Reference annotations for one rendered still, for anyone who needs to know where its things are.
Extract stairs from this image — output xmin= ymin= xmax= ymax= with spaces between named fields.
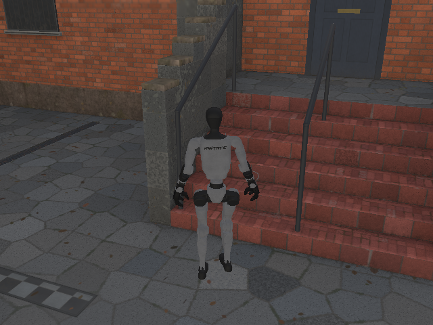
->
xmin=170 ymin=92 xmax=433 ymax=281

